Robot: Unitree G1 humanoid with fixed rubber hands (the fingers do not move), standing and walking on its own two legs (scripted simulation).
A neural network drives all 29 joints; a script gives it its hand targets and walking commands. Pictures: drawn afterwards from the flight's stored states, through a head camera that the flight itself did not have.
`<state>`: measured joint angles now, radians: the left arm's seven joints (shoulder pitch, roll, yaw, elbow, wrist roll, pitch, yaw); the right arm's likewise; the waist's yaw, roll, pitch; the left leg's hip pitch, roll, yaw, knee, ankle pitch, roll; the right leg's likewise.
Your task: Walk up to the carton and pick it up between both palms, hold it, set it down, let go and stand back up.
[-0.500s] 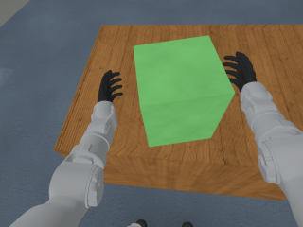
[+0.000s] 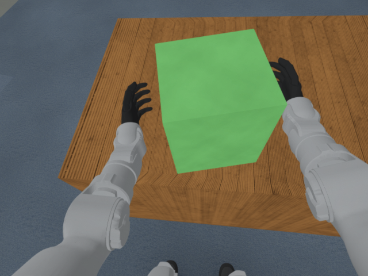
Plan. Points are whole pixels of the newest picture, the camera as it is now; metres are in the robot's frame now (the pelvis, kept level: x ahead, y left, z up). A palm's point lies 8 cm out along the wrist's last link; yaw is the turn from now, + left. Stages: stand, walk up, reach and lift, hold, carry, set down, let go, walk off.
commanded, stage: reach and lift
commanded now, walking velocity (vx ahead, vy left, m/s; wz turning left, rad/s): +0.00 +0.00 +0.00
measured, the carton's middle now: (211, 109) +0.48 +0.02 +0.01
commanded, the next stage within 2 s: none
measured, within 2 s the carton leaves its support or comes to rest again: leaves its support in 1.96 s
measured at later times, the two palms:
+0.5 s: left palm (136, 120) +0.41 +0.18 +0.05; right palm (278, 102) +0.47 -0.12 +0.07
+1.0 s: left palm (136, 122) +0.41 +0.18 +0.05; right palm (280, 105) +0.46 -0.12 +0.07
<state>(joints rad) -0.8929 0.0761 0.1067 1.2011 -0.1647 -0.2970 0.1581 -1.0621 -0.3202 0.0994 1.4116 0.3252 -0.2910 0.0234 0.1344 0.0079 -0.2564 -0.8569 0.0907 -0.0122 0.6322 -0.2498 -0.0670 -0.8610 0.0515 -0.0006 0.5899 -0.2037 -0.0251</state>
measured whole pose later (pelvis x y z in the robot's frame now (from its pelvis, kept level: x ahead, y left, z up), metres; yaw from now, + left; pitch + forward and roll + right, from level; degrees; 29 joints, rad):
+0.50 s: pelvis -0.01 +0.01 +0.02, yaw +0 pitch +22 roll -1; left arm -0.87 -0.03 0.34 1.13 0.10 -0.23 0.22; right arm -1.01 -0.18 -0.23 1.33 -0.02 -0.23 -0.04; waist 0.11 0.00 -0.18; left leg -0.70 0.08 0.02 0.50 -0.19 -0.05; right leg -0.71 0.04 0.02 0.47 -0.14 -0.01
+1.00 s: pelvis +0.02 +0.01 +0.03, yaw +0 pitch +16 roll +0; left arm -0.72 -0.16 0.60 0.88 0.42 -0.22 0.11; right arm -0.85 -0.01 -0.66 1.10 -0.49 -0.31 0.04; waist 0.07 -0.03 -0.07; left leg -0.45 0.07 0.03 0.33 -0.15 -0.05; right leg -0.47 0.03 0.01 0.33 -0.13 -0.02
